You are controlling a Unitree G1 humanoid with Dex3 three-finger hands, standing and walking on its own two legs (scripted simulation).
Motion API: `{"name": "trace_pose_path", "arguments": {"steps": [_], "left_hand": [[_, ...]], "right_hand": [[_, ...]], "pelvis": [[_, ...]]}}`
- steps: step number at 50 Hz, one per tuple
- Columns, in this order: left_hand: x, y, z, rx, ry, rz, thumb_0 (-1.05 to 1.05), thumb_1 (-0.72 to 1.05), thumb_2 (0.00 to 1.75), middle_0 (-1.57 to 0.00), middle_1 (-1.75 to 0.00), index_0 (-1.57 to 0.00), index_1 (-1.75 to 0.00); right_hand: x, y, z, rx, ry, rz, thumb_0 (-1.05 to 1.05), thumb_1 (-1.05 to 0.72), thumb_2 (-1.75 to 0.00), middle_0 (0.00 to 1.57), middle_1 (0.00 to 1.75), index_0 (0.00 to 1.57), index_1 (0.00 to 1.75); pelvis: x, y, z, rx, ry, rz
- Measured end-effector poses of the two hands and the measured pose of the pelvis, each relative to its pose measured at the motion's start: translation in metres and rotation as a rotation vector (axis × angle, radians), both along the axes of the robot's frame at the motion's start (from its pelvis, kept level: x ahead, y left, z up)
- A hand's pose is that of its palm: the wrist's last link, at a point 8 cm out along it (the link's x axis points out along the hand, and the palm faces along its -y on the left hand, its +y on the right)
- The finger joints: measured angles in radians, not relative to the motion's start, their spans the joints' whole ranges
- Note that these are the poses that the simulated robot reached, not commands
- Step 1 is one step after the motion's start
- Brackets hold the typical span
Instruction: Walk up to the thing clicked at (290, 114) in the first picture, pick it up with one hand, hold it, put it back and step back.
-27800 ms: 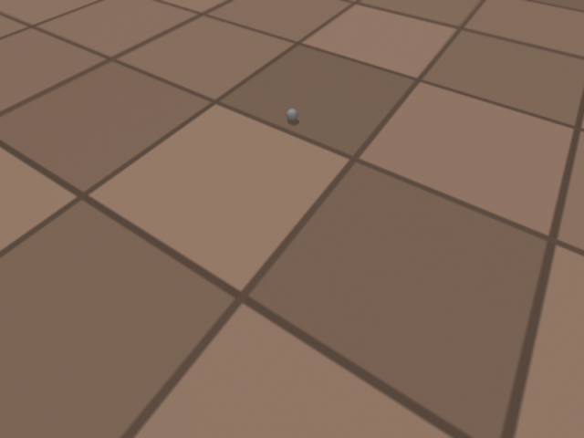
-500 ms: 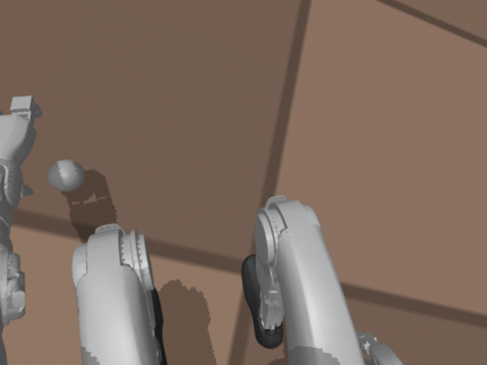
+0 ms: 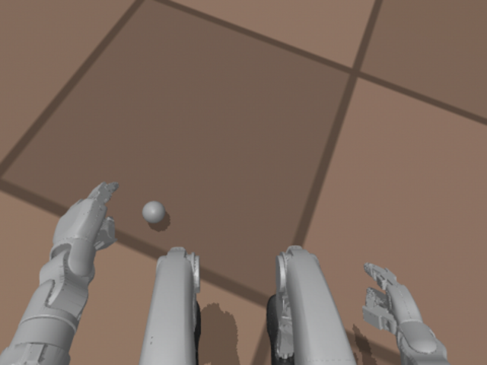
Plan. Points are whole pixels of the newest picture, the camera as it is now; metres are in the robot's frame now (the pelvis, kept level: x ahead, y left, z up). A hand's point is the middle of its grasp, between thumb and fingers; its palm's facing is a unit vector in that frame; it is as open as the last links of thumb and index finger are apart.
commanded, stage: home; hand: left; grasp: from above
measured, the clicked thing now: (153, 212) +0.46 +0.24 -0.47
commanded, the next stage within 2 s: none
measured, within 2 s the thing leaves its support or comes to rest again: neither
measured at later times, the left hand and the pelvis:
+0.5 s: hand (72, 267) +0.24 +0.19 +0.11, palm faces +0.05 -0.96 -0.28, open 7.4 cm; pelvis +0.06 +0.00 +0.17, yaw +3 degrees
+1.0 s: hand (46, 286) +0.22 +0.18 +0.17, palm faces +0.12 -0.97 -0.20, open 7.4 cm; pelvis +0.08 +0.00 +0.21, yaw +4 degrees
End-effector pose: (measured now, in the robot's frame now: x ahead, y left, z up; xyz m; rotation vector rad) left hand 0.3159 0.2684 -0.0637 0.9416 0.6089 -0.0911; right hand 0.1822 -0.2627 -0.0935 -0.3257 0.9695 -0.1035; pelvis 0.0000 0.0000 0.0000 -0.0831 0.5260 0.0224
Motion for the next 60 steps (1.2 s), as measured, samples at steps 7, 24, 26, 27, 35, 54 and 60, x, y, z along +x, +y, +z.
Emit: {"name": "trace_pose_path", "arguments": {"steps": [7,24,26,27,35,54,60], "left_hand": [[-0.041,-0.005,0.054,-0.173,0.017,0.165,0.00,0.87,0.90,-0.22,-0.31,-0.21,-0.31],[-0.088,-0.028,0.191,-0.520,0.081,0.511,0.01,0.90,0.90,-0.21,-0.30,-0.21,-0.30],[-0.091,-0.029,0.208,-0.549,0.077,0.533,0.01,0.90,0.90,-0.21,-0.30,-0.21,-0.30],[-0.092,-0.030,0.216,-0.561,0.075,0.542,0.01,0.90,0.90,-0.21,-0.30,-0.21,-0.30],[-0.102,-0.033,0.257,-0.612,0.052,0.561,0.01,0.90,0.90,-0.21,-0.30,-0.20,-0.30],[-0.113,-0.037,0.255,-0.625,0.071,0.575,0.01,0.91,0.90,-0.20,-0.30,-0.20,-0.30],[-0.112,-0.038,0.256,-0.620,0.073,0.573,0.01,0.91,0.90,-0.20,-0.30,-0.20,-0.30]], "right_hand": [[0.040,0.020,0.061,0.022,-0.161,0.027,0.00,-0.90,-0.89,0.20,0.30,0.20,0.30],[0.032,0.040,0.188,0.036,-0.251,-0.056,0.01,-0.90,-0.89,0.20,0.30,0.20,0.30],[0.030,0.037,0.201,0.025,-0.262,-0.071,0.01,-0.90,-0.89,0.20,0.30,0.20,0.30],[0.030,0.036,0.207,0.020,-0.270,-0.078,0.01,-0.90,-0.89,0.20,0.30,0.20,0.30],[0.042,0.029,0.243,-0.006,-0.369,-0.089,0.01,-0.90,-0.89,0.20,0.30,0.20,0.30],[0.067,0.033,0.256,0.004,-0.441,-0.008,0.01,-0.90,-0.89,0.20,0.30,0.20,0.30],[0.060,0.032,0.251,0.005,-0.416,-0.018,0.01,-0.90,-0.89,0.20,0.30,0.20,0.30]], "pelvis": [[0.007,-0.001,0.047,0.010,-0.058,0.016],[0.053,-0.001,0.168,0.029,-0.231,0.036],[0.059,-0.001,0.179,0.031,-0.253,0.037],[0.062,-0.001,0.184,0.032,-0.263,0.038],[0.076,0.000,0.209,0.039,-0.322,0.044],[0.076,-0.005,0.214,0.052,-0.362,0.055],[0.076,-0.006,0.214,0.053,-0.361,0.053]]}}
